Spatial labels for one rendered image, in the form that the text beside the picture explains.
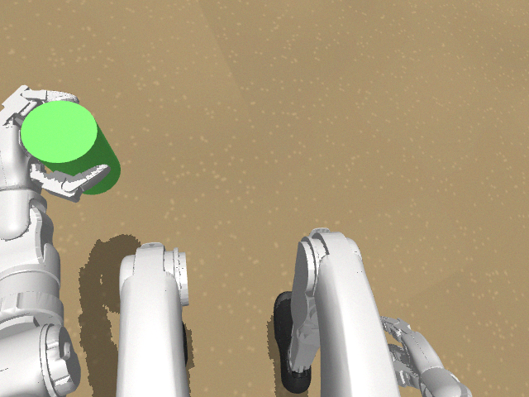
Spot left robot arm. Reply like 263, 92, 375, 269
0, 189, 81, 397

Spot left robot hand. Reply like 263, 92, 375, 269
0, 85, 111, 203

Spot right robot arm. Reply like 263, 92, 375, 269
418, 368, 473, 397

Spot can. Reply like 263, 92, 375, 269
21, 101, 121, 195

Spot right robot hand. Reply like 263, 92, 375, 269
380, 316, 445, 389

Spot right robot foot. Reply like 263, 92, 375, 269
274, 291, 312, 394

